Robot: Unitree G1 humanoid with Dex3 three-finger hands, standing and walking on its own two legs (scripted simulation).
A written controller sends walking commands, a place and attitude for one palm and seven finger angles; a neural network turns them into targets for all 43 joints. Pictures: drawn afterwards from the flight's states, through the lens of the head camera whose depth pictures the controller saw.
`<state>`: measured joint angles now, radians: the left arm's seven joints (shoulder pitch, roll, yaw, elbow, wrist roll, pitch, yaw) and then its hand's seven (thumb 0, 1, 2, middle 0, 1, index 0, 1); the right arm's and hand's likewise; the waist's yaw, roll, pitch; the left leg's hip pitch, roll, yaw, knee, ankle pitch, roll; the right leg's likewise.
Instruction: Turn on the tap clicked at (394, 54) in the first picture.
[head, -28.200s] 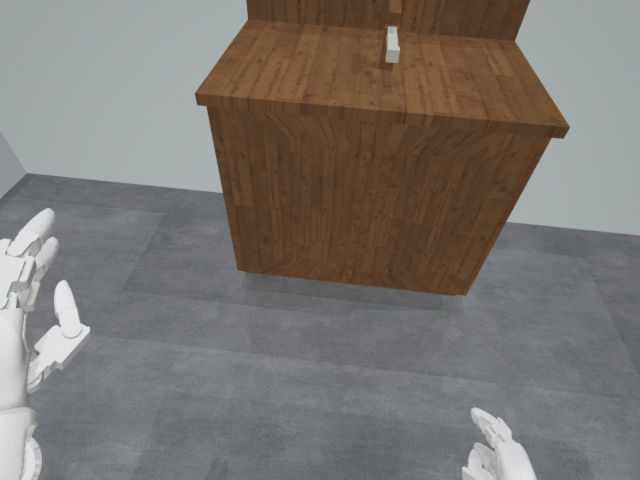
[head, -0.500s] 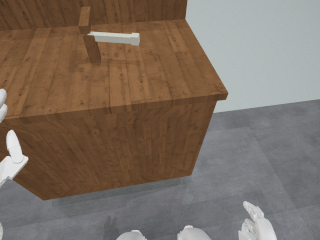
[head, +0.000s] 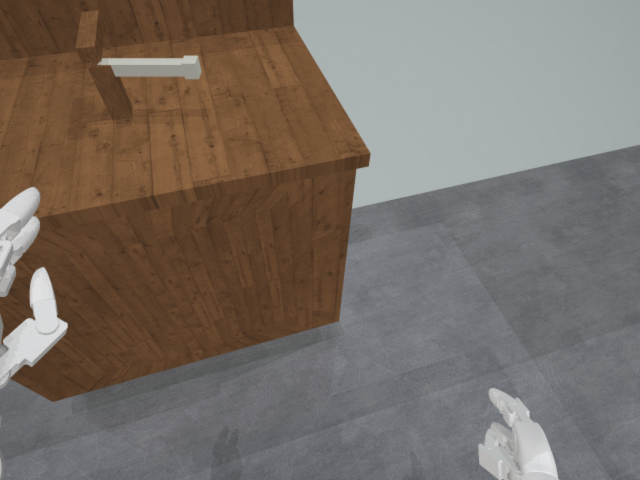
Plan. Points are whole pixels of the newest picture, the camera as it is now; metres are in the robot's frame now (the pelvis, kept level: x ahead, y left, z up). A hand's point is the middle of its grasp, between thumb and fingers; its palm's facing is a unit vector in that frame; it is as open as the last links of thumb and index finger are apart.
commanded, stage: step back with the hand held close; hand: left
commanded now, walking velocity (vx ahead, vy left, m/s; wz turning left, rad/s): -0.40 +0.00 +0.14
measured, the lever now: (191, 67) +0.72 +0.28 +0.13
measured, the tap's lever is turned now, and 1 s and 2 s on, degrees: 74 74 74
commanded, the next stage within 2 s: stop stepping back and stand still in 0.06 s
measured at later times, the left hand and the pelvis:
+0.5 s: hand out of the picture +0.07 +0.18 +0.15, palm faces +0.50 -0.73 -0.47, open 7.5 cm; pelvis -0.12 -0.09 +0.01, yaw +6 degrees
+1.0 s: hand out of the picture +0.02 +0.15 +0.14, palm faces +0.56 -0.75 -0.36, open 7.5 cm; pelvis -0.17 -0.12 -0.02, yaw +9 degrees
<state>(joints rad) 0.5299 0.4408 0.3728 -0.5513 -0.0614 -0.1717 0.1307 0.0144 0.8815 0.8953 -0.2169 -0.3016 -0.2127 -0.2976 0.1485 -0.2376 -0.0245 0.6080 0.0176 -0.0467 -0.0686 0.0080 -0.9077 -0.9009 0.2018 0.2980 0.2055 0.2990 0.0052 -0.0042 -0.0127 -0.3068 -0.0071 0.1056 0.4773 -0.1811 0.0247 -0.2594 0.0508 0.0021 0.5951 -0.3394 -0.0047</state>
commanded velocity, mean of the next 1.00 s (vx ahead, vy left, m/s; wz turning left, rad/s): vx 0.12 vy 0.09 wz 0.02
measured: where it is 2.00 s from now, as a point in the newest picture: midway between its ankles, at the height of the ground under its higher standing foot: outside the picture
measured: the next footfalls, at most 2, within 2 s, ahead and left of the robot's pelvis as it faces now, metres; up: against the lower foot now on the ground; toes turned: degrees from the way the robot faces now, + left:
right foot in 0.22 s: -0.02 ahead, -0.14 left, +0.00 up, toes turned +2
left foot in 0.70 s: -0.18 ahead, +0.06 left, +0.00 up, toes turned +12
